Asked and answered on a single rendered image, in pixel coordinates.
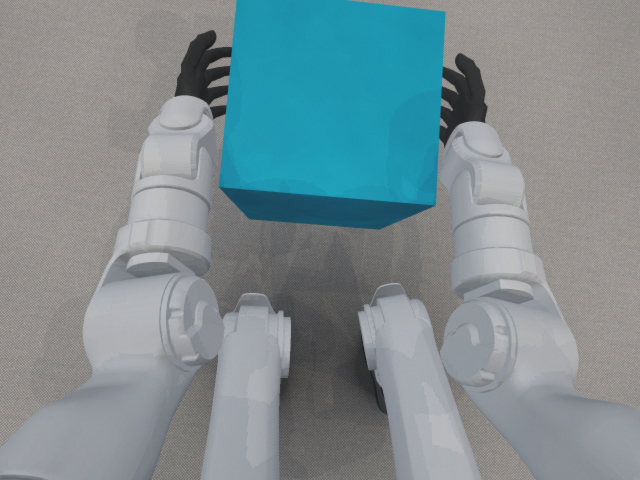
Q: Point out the robot left shin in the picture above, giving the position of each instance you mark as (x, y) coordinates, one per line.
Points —
(249, 299)

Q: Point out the carton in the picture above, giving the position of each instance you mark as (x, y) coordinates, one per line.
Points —
(333, 112)

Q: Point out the left robot hand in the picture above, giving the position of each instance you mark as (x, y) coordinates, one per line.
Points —
(194, 78)

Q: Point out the robot right thigh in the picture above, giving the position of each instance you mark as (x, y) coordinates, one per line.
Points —
(428, 437)

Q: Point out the right robot forearm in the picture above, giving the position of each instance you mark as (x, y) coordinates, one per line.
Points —
(490, 224)

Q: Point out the right robot hand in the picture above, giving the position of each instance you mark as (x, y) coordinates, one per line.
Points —
(468, 105)

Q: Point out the right robot upper arm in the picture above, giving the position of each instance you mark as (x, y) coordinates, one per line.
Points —
(518, 365)

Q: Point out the left robot forearm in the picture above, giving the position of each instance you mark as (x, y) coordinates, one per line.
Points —
(171, 197)

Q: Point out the left robot upper arm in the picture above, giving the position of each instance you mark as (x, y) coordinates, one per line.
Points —
(145, 338)

